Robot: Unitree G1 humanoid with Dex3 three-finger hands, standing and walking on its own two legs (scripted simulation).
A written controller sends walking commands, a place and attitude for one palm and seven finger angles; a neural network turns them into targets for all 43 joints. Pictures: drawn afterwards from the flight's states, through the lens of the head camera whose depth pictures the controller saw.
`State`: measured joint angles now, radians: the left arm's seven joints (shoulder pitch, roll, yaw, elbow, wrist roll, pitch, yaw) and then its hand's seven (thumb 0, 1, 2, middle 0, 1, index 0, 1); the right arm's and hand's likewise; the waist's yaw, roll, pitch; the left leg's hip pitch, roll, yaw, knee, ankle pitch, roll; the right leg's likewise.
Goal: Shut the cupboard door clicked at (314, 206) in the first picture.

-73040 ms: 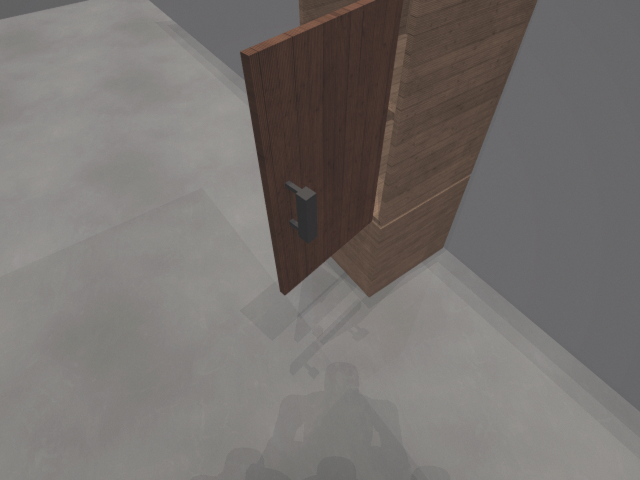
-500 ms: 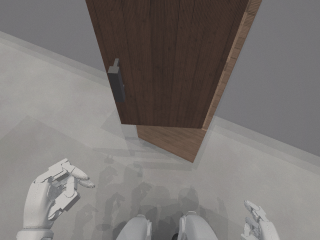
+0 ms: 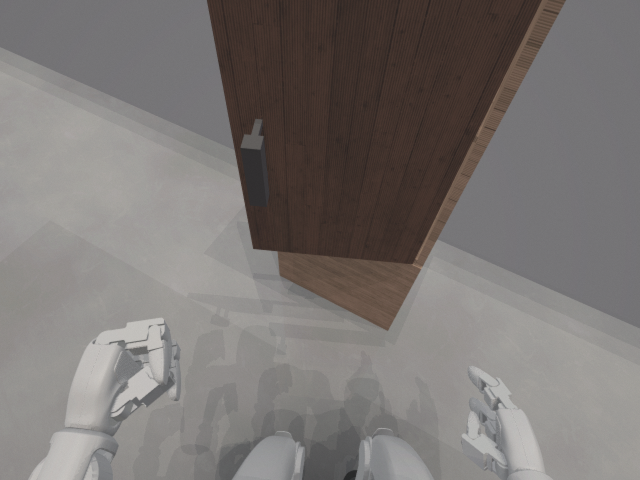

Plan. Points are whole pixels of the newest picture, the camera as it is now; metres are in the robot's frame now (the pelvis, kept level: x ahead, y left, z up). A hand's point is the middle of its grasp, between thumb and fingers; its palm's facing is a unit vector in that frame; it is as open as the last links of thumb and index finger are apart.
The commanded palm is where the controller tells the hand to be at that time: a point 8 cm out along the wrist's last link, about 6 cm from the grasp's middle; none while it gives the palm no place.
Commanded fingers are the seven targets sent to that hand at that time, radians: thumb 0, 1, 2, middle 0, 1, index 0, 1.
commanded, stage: raise the hand and make a fist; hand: left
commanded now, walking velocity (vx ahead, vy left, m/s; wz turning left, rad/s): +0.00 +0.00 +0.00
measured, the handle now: (258, 163) +0.53 +0.14 +0.04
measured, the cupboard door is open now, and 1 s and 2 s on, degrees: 23 23 23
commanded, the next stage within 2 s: bring the fist close to the handle in 0.42 s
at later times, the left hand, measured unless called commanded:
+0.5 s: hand (172, 373) +0.22 +0.18 +0.04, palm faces -0.01 -1.00 -0.04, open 3.1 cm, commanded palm +0.20 +0.24 +0.05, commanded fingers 0.00 0.90 0.90 -1.30 -1.50 -1.30 -1.50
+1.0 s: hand (222, 291) +0.31 +0.15 +0.06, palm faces +0.01 -1.00 -0.03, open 3.1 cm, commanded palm +0.29 +0.20 +0.05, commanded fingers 0.00 0.90 0.90 -1.30 -1.50 -1.30 -1.50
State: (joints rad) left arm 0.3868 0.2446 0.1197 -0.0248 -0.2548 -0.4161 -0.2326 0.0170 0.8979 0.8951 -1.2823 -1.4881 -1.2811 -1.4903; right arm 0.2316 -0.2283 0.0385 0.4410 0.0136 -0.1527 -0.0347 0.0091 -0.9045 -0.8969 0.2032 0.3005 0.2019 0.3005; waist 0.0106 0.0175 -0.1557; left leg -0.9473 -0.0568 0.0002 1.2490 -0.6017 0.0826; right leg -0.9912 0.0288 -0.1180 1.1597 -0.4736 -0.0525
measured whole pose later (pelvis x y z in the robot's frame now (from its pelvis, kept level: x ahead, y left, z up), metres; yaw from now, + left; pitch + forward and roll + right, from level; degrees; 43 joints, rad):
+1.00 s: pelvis +0.00 -0.02 +0.01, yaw +0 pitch +18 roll -1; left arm 0.03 0.21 0.12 0.21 -0.21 -0.39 -0.12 0.02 0.90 0.89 -1.30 -1.50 -1.29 -1.50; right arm 0.26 -0.24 0.03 0.52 0.01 -0.11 -0.02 0.01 -0.91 -0.90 0.20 0.30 0.20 0.30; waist -0.03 0.03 -0.16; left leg -0.93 -0.05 0.01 1.20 -0.58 0.06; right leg -0.99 0.04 -0.10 1.14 -0.46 -0.07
